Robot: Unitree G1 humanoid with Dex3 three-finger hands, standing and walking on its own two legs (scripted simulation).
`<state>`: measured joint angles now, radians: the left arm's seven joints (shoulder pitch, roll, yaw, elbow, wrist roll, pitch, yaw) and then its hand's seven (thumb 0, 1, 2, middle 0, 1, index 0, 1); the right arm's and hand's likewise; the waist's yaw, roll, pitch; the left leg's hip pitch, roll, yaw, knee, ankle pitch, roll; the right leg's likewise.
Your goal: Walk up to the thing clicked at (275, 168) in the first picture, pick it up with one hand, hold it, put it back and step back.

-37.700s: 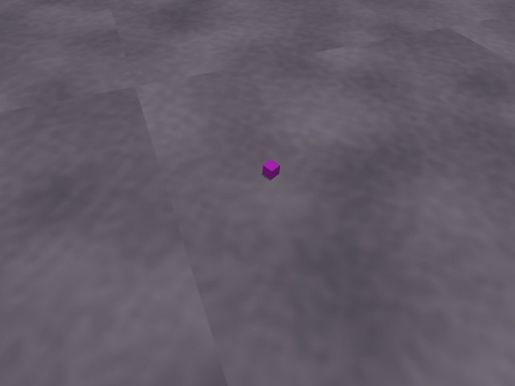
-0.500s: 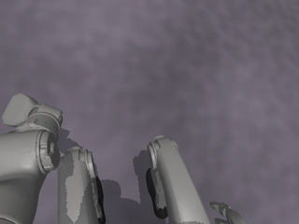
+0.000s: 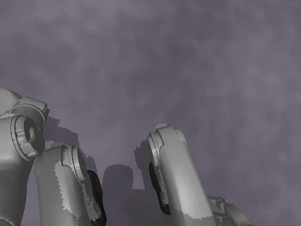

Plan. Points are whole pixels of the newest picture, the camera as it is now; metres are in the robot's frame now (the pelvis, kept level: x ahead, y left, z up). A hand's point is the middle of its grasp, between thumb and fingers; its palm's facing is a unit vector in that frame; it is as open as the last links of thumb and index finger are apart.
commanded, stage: crouch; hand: left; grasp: from above
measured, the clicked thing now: (29, 114) +0.43 +0.27 -0.19
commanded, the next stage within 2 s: lower in 0.20 s
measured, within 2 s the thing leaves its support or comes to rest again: rests again in 1.30 s
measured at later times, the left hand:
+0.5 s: hand (30, 110) +0.44 +0.27 -0.19, palm faces -0.18 -0.42 -0.89, open 9.3 cm
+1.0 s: hand (40, 110) +0.45 +0.26 -0.24, palm faces -0.14 -0.43 -0.89, open 9.3 cm
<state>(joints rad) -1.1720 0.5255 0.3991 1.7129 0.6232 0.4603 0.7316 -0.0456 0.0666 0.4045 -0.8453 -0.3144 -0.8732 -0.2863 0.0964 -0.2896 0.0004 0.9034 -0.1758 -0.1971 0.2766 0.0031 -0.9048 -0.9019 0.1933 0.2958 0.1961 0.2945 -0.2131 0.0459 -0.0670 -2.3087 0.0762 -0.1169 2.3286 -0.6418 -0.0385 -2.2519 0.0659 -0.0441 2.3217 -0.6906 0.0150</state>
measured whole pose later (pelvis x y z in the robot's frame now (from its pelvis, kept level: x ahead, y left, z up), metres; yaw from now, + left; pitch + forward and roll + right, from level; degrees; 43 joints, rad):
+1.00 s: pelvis -0.01 +0.01 -0.03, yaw -5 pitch +28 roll -10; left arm -1.23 0.77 0.45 1.78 0.62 0.40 0.84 -0.04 0.12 0.37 -0.78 -0.36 -0.79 -0.36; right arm 0.06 -0.36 0.14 0.91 -0.25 -0.30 0.45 0.00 -0.91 -0.90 0.19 0.30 0.19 0.30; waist -0.35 -0.06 0.19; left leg -2.32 0.05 -0.24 2.46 -0.65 -0.04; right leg -2.20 0.07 -0.15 2.37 -0.68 0.03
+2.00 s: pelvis +0.00 +0.01 -0.02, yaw -8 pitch +27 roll -13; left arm -1.18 0.83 0.38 1.77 0.54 0.37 0.85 -0.03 0.11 0.42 -0.74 -0.39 -0.75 -0.40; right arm 0.07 -0.37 0.26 0.78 -0.22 -0.30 0.46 0.00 -0.90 -0.90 0.19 0.30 0.19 0.30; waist -0.38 -0.10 0.22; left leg -2.31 0.06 -0.29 2.49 -0.68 -0.04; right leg -2.18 0.10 -0.18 2.35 -0.68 0.04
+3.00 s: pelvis +0.00 +0.01 -0.02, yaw -9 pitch +26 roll -14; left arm -1.17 0.85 0.36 1.75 0.53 0.37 0.85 0.00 -0.53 1.04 -0.12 -0.88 -0.08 -0.92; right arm 0.08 -0.37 0.28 0.78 -0.21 -0.35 0.44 0.00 -0.88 -0.89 0.19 0.30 0.20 0.30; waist -0.38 -0.13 0.24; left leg -2.28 0.06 -0.31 2.48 -0.69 -0.04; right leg -2.13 0.10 -0.20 2.33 -0.69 0.04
